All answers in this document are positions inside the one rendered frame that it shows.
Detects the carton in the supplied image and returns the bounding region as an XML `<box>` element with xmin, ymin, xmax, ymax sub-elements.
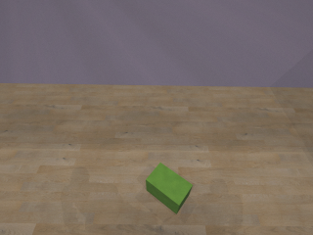
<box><xmin>146</xmin><ymin>163</ymin><xmax>193</xmax><ymax>214</ymax></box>

